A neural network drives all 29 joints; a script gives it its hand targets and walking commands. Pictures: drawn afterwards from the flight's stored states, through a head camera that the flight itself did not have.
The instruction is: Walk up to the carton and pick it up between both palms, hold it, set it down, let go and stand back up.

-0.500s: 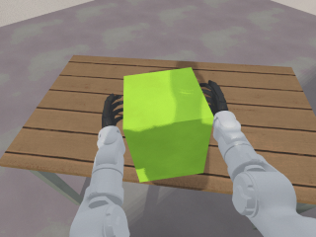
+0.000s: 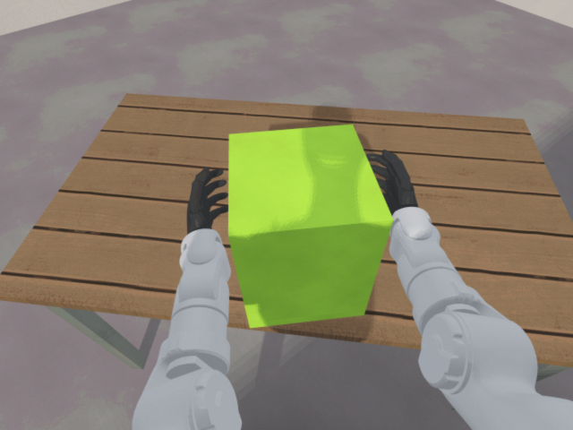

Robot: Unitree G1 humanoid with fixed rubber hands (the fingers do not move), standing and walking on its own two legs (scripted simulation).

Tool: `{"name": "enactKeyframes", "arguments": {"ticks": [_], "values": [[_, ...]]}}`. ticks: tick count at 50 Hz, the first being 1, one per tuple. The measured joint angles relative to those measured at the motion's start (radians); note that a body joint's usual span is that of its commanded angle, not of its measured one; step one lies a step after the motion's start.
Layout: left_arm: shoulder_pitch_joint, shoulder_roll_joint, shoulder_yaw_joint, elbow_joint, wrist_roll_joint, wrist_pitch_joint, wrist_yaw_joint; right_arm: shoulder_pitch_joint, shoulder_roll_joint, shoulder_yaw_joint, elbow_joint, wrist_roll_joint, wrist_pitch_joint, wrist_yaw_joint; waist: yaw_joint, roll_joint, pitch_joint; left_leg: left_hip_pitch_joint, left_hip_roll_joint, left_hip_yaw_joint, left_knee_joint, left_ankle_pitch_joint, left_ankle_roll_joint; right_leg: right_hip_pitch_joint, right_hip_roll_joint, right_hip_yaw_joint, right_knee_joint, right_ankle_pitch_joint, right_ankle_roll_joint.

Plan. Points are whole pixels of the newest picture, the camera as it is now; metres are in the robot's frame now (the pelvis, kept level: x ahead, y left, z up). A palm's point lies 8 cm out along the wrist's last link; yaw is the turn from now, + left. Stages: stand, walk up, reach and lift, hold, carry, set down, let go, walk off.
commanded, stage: set down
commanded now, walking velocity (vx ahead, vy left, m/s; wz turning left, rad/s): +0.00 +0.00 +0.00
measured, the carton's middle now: (299, 229) +0.42 +0.09 +0.00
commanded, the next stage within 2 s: none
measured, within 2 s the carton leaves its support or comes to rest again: rests again in 0.68 s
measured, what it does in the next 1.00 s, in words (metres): stands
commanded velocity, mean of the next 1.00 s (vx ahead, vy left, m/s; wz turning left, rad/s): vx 0.00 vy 0.00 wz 0.00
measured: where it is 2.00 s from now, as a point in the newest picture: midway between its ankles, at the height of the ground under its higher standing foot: outside the picture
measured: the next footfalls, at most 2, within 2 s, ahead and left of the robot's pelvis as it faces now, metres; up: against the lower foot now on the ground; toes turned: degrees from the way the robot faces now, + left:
none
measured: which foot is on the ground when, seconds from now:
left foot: down 0.00-1.00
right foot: down 0.00-1.00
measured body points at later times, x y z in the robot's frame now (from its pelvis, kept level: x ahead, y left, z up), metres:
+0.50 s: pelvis +0.00 +0.00 +0.00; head +0.05 +0.01 +0.45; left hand +0.36 +0.22 +0.06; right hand +0.46 -0.06 +0.07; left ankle +0.04 +0.15 -0.75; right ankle -0.03 -0.09 -0.75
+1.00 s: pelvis +0.01 +0.00 +0.00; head +0.06 +0.02 +0.45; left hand +0.37 +0.23 +0.05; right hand +0.45 -0.05 +0.06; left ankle +0.04 +0.15 -0.75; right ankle -0.03 -0.09 -0.75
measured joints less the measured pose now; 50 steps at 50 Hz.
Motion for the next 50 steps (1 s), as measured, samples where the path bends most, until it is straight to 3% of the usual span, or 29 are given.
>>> {"name": "enactKeyframes", "arguments": {"ticks": [22, 34, 50], "values": [[0.019, -0.006, 0.045, 0.002, 0.021, -0.074, -0.011, 0.017, 0.027, -0.016, -0.031, -0.028, -0.025, 0.016, -0.012, -0.006, 0.005, -0.006, 0.004, 0.021, 0.008, -0.009, 0.002, -0.012, -0.002, 0.003, 0.015, -0.010, 0.000], [0.022, 0.017, 0.043, -0.006, 0.031, -0.074, -0.019, 0.035, 0.050, 0.008, -0.074, 0.002, -0.013, 0.020, -0.033, -0.033, 0.021, 0.007, 0.004, 0.036, 0.005, -0.013, 0.006, 0.002, -0.005, 0.004, 0.005, -0.011, 0.002], [0.042, 0.004, 0.036, -0.022, 0.034, -0.104, -0.014, 0.055, 0.051, 0.011, -0.089, 0.009, -0.033, 0.031, -0.033, -0.027, 0.016, -0.018, 0.003, 0.043, 0.024, -0.023, 0.013, -0.018, -0.010, 0.002, 0.015, -0.016, 0.006]]}}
